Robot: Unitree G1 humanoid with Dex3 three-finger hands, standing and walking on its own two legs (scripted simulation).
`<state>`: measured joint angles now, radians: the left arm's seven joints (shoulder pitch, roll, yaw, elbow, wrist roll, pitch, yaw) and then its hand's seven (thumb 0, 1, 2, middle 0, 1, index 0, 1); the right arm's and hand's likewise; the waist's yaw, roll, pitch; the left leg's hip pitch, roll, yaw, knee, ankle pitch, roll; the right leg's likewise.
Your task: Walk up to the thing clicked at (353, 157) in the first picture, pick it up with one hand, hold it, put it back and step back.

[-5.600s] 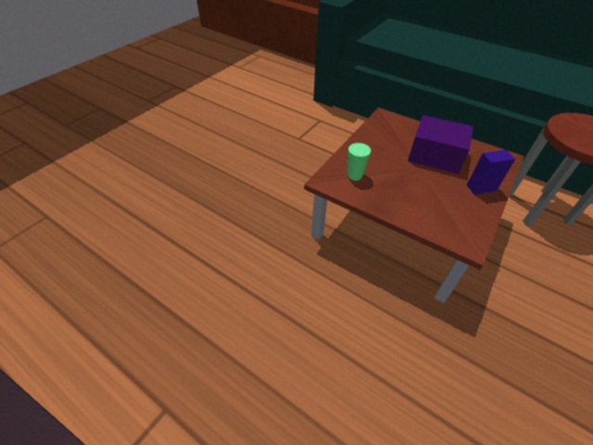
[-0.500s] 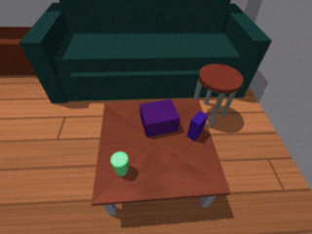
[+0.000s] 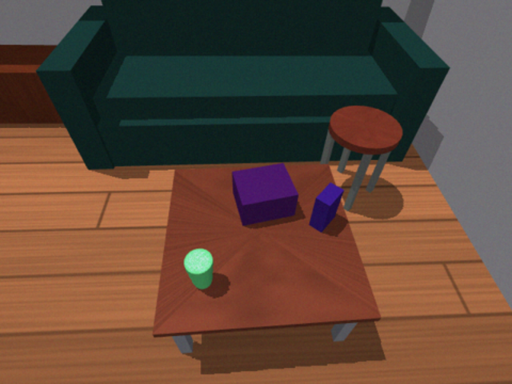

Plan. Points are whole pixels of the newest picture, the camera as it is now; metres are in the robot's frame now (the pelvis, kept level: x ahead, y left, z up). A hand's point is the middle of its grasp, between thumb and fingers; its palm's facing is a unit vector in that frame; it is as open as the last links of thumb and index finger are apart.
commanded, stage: stand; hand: left
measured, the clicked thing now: (200, 271) +0.50 +0.17 -0.40
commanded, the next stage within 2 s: go down in 0.84 s
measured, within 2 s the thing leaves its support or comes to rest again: neither
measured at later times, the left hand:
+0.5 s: hand out of the picture +0.07 +0.25 -0.16, palm faces -0.04 -0.94 -0.34, open 7.4 cm
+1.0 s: hand out of the picture +0.09 +0.25 -0.16, palm faces +0.01 -0.94 -0.34, open 7.6 cm
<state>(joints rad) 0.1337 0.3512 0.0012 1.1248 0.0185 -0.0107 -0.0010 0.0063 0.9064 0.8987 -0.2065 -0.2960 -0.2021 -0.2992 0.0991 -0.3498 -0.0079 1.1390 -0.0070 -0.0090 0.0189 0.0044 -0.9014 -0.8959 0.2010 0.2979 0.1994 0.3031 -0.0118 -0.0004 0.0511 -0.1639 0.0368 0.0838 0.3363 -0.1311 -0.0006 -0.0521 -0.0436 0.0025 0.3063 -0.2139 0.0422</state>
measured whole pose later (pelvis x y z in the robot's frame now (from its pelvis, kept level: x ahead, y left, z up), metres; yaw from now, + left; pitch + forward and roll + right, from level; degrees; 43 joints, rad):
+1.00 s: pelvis +0.01 +0.00 +0.00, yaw +1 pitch -1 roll +0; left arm 0.13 0.34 0.02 1.06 0.00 -0.02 0.01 0.01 0.88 0.88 -0.19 -0.27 -0.18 -0.28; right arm 0.14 -0.35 0.00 1.03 0.02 -0.02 0.00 0.01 -0.92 -0.91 0.20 0.30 0.20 0.30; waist -0.01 0.00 0.04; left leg -0.21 0.03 0.07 0.38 -0.16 0.00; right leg -0.08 -0.05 -0.01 0.34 -0.24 0.04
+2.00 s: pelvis +0.02 -0.02 -0.06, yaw +3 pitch +12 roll -1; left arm 0.27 0.40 0.23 0.41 0.04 0.35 -0.20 0.00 -0.52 0.07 -0.08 -0.07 -0.06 -0.08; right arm 0.25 -0.25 0.00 0.60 0.02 -0.14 -0.12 0.01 -0.90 -0.89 0.20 0.30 0.20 0.30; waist -0.03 0.02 -0.13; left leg -0.72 0.07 0.00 0.91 -0.40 -0.02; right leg -0.57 -0.02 -0.05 0.88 -0.51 0.02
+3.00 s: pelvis -0.02 +0.00 -0.09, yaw +0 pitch +18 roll -3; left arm -0.42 0.64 0.53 1.01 -0.02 -0.11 -0.39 -0.01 -0.53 0.07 -0.07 -0.02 -0.04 -0.04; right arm 0.35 -0.28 0.02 0.70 -0.03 -0.19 -0.10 0.01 -0.89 -0.90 0.20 0.30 0.20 0.30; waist -0.08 -0.01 -0.08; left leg -0.99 0.09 0.00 1.08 -0.41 -0.01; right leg -0.85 -0.01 -0.04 1.05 -0.52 0.03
